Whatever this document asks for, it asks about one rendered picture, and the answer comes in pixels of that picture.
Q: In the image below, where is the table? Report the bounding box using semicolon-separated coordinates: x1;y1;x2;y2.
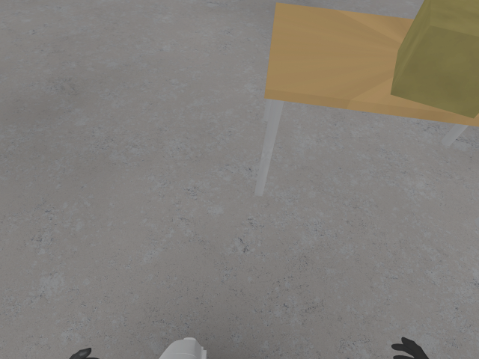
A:
254;2;479;227

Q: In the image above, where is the left robot thigh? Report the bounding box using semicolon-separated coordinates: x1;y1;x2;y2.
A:
159;340;207;359

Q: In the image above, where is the robot right hand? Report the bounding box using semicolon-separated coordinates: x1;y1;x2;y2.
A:
391;337;429;359

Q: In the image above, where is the carton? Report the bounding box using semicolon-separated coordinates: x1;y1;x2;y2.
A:
391;0;479;118

